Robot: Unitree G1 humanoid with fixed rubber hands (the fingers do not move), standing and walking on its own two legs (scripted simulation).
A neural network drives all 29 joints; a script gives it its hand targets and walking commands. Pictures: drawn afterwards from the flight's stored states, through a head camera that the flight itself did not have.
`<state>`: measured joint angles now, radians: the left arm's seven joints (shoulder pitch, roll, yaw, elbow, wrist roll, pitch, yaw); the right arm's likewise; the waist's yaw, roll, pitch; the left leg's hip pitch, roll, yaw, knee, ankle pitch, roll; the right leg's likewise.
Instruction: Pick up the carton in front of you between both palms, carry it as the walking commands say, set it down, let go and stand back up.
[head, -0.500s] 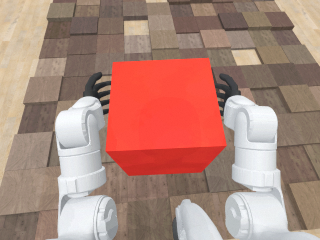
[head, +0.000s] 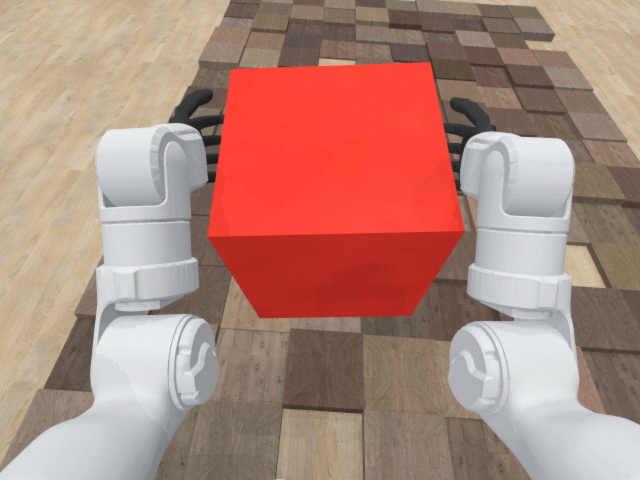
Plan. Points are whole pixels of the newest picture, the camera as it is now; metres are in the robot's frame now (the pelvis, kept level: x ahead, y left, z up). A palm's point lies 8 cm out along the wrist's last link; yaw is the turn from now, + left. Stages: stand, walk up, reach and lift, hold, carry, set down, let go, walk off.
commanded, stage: carry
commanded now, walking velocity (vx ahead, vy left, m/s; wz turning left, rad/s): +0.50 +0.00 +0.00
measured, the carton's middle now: (332, 208) +0.41 +0.03 +0.12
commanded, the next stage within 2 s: none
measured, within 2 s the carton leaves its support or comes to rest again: neither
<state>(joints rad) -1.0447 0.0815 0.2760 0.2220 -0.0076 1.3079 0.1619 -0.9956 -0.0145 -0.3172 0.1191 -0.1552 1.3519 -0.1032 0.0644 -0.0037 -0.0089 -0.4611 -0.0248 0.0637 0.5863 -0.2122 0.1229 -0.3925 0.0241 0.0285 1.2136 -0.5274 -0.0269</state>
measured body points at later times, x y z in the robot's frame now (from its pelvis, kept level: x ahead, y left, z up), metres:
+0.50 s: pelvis +0.33 +0.00 +0.03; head +0.43 +0.03 +0.46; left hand +0.72 +0.18 +0.10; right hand +0.75 -0.11 +0.11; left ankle +0.19 +0.08 -0.60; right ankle +0.38 -0.06 -0.69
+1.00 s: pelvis +0.69 +0.05 +0.01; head +0.73 +0.06 +0.46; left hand +1.12 +0.15 +0.17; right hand +1.07 -0.14 +0.17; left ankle +0.59 +0.17 -0.72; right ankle +0.76 -0.05 -0.70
